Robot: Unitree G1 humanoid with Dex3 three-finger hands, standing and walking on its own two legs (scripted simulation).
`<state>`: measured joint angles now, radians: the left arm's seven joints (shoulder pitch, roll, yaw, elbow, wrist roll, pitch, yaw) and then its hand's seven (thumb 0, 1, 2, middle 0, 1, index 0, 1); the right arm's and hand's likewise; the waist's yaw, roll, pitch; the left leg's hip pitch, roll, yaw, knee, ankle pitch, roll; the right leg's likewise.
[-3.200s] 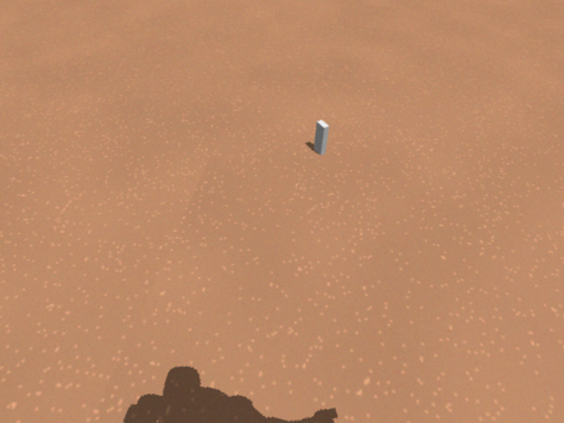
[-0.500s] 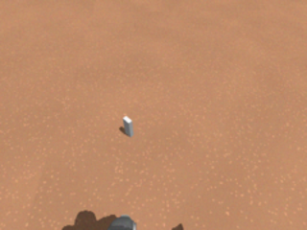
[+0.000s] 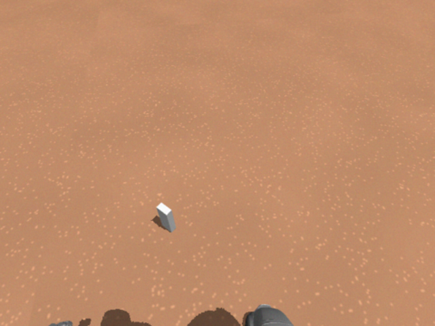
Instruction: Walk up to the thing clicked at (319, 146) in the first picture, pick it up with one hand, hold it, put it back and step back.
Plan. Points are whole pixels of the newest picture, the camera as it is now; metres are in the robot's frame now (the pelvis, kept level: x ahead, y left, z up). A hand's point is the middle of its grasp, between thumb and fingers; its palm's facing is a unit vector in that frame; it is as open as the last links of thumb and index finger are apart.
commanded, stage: walk up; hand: left
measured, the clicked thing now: (166, 218) +0.66 +0.22 -0.68
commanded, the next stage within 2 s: none
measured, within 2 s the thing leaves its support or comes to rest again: neither
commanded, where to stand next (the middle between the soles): +0.34 +0.00 m, yaw +2 degrees
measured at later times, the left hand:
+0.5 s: hand (80, 310) +0.19 +0.28 -0.15, palm faces +0.03 -0.93 -0.36, open 7.4 cm
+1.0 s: hand (100, 265) +0.28 +0.27 -0.16, palm faces -0.02 -0.91 -0.40, open 7.4 cm
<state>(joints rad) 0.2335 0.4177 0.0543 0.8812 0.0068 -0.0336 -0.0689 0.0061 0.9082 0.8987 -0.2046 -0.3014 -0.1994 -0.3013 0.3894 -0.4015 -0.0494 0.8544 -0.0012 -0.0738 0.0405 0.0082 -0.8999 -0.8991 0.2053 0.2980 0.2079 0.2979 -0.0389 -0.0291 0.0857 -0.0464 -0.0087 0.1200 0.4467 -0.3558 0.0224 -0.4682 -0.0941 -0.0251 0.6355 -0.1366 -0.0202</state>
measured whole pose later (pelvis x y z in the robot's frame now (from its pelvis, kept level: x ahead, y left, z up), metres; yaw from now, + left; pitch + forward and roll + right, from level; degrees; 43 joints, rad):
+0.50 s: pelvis +0.16 +0.00 -0.01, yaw +3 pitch -2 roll -2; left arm 0.35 0.43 0.05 0.84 0.02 -0.06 -0.05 0.01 0.90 0.90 -0.21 -0.30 -0.20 -0.30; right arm 0.30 -0.43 -0.07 0.89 -0.02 -0.06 0.06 0.01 -0.91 -0.90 0.20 0.30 0.20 0.30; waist 0.04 0.01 0.07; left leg -0.39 0.07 0.03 0.58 -0.18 0.00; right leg -0.16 -0.04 -0.11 0.58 -0.37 0.00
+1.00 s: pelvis +0.23 +0.00 -0.01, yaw +0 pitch -3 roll +0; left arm 0.22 0.37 0.02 0.98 0.01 -0.02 0.00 0.00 0.91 0.90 -0.21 -0.30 -0.20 -0.30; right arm 0.16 -0.39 -0.02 0.91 0.02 0.00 -0.01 0.01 -0.90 -0.90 0.20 0.30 0.21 0.30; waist 0.01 0.04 0.12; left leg -0.32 0.05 0.04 0.74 -0.44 0.01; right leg -0.33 -0.03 -0.02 0.67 -0.29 0.00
